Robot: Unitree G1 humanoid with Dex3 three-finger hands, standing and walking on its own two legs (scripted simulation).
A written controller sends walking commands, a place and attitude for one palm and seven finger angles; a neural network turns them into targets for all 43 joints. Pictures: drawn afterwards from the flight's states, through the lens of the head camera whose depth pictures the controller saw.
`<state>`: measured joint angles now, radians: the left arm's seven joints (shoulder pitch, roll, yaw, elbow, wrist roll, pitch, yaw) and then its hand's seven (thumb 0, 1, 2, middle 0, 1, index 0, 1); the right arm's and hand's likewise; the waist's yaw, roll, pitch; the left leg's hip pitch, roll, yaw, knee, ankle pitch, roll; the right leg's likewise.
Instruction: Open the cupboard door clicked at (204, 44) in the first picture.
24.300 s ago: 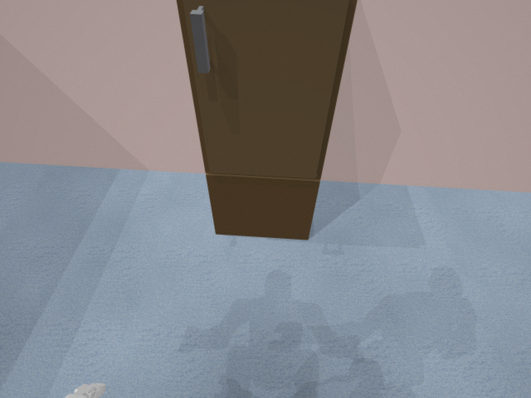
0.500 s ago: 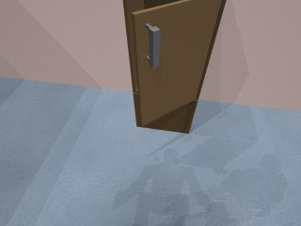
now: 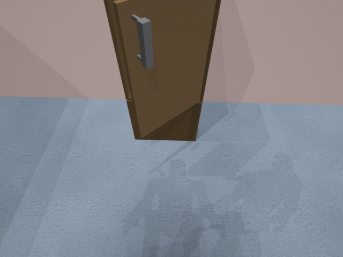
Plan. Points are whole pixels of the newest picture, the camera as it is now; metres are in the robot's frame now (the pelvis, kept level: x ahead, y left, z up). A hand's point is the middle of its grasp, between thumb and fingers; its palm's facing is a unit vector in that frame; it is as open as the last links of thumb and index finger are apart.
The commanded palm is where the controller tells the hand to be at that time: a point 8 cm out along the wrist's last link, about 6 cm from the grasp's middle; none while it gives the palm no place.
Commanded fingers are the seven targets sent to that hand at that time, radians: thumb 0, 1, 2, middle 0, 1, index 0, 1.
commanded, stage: walk to a spot facing it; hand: left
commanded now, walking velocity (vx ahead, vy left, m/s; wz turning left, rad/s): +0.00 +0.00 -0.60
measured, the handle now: (141, 42) +0.65 +0.13 +0.14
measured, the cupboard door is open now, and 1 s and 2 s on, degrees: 42 42 42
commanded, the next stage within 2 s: none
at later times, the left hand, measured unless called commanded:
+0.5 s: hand out of the picture +0.08 +0.17 -0.16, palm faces -0.19 -0.95 -0.25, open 7.4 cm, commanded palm none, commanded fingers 0.00 0.90 0.90 -0.20 -0.30 -0.20 -0.30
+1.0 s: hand (133, 239) +0.18 +0.12 -0.16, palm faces -0.51 -0.81 -0.28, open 7.3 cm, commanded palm none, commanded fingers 0.00 0.90 0.90 -0.20 -0.30 -0.20 -0.30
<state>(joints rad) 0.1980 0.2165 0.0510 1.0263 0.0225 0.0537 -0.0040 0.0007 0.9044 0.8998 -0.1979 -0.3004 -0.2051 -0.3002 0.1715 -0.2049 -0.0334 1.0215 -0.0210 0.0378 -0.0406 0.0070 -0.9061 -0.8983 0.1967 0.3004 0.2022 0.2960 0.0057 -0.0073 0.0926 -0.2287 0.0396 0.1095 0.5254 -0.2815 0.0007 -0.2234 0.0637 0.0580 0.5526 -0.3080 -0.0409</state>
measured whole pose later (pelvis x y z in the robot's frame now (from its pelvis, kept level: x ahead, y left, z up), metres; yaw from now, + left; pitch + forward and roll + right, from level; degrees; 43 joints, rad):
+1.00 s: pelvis -0.02 -0.01 -0.01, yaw -33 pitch -1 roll +0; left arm 0.14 0.25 0.07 0.89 0.03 0.04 -0.01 0.00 0.91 0.90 -0.20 -0.30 -0.20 -0.30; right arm 0.18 -0.27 -0.06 0.92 -0.01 0.07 -0.03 0.01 -0.91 -0.90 0.20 0.30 0.20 0.30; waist -0.01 0.02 0.15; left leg -0.44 0.09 0.03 1.09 -0.52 -0.07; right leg -0.33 0.01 0.01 0.62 -0.27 -0.02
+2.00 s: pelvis +0.08 -0.14 +0.00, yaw -68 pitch +1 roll +0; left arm 0.24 0.23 0.10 1.02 0.04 0.02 -0.05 0.01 0.91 0.90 -0.20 -0.30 -0.20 -0.30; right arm 0.22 -0.16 -0.02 0.92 -0.04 -0.07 -0.02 0.01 -0.91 -0.90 0.20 0.30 0.20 0.30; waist 0.03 -0.06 0.08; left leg -0.25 0.07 0.13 0.51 -0.26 -0.01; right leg -0.49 -0.03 -0.02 1.18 -0.34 -0.01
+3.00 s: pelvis +0.16 -0.61 +0.01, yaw -79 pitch +0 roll +1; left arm 0.21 0.18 0.07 1.04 0.04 -0.01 -0.02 0.01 0.94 0.90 -0.20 -0.30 -0.20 -0.30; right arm 0.30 -0.17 -0.04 1.07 -0.03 -0.05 -0.02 0.00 -0.94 -0.90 0.20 0.30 0.20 0.30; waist 0.00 -0.01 0.07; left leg -0.14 0.05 0.14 0.41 -0.26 0.00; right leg -0.50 -0.11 -0.07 0.78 -0.23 0.02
